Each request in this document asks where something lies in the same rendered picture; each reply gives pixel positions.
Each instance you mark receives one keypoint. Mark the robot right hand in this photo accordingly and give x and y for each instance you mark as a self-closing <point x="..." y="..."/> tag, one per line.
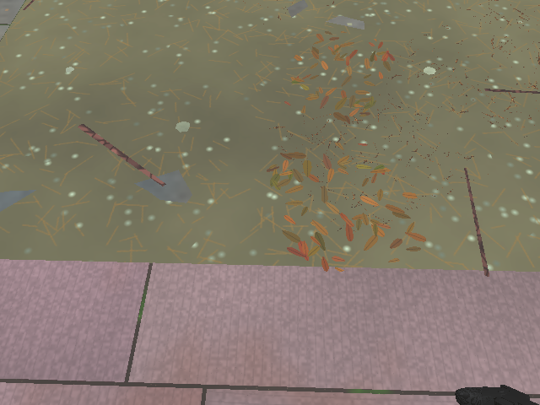
<point x="503" y="395"/>

